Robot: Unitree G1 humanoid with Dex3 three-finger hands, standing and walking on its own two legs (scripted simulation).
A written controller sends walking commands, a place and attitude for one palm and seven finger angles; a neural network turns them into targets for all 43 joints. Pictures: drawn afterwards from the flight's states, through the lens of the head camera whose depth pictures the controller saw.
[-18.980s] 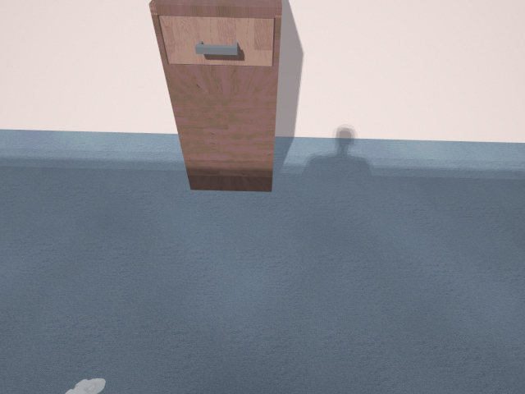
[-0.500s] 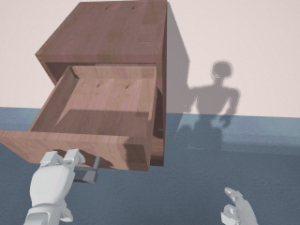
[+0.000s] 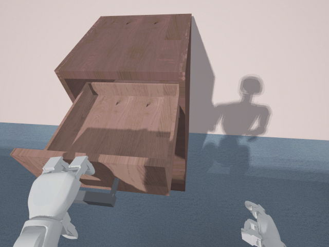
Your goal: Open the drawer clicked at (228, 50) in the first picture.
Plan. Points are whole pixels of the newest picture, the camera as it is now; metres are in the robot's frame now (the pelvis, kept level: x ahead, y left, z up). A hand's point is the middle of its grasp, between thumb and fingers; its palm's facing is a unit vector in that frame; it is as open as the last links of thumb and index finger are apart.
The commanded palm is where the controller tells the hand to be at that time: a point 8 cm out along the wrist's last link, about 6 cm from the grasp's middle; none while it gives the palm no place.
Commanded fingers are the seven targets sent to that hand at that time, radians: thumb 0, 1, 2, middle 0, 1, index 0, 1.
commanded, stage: lift the hand off the handle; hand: left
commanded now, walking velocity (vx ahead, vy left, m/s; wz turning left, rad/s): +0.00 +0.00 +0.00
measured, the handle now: (89, 188) +0.23 +0.24 +0.01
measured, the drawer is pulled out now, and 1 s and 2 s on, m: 0.30 0.30 0.30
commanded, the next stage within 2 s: draw the hand back to the body in 0.72 s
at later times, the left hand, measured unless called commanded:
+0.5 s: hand (52, 172) +0.20 +0.25 +0.15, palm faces +0.12 -0.07 -0.99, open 13.8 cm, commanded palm +0.16 +0.24 +0.20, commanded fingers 0.00 -0.50 0.30 -0.30 -1.20 -0.30 -1.20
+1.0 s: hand (50, 171) +0.20 +0.24 +0.16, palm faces +0.10 -0.08 -0.99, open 13.8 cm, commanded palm +0.16 +0.25 +0.21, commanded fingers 0.00 -0.50 0.30 -0.30 -1.20 -0.30 -1.20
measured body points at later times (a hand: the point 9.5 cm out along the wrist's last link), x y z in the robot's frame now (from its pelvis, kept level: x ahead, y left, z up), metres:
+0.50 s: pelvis +0.00 +0.00 +0.02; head +0.00 -0.04 +0.47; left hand +0.19 +0.25 +0.20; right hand +0.23 -0.19 -0.08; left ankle -0.02 +0.12 -0.72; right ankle +0.00 -0.11 -0.72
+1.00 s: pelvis -0.01 +0.00 +0.02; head -0.01 -0.04 +0.47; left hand +0.19 +0.25 +0.21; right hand +0.22 -0.19 -0.07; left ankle -0.02 +0.12 -0.72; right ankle +0.00 -0.11 -0.72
